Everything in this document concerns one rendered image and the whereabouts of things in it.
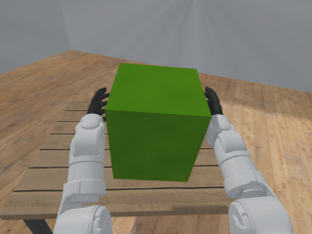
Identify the robot right forearm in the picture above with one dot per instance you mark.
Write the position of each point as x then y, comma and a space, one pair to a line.
241, 178

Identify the carton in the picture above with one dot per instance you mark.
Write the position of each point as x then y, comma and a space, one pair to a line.
156, 119

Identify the robot right hand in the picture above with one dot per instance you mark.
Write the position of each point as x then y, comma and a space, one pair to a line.
213, 101

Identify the robot left forearm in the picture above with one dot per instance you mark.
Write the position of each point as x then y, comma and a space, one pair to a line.
85, 182

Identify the table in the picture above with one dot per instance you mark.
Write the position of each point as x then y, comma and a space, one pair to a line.
38, 194

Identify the robot left hand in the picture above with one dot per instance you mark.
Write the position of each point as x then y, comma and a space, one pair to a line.
97, 104

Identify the left robot upper arm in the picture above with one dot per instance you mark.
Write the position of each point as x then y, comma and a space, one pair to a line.
94, 219

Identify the right robot upper arm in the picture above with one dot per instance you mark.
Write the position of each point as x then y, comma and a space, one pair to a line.
258, 215

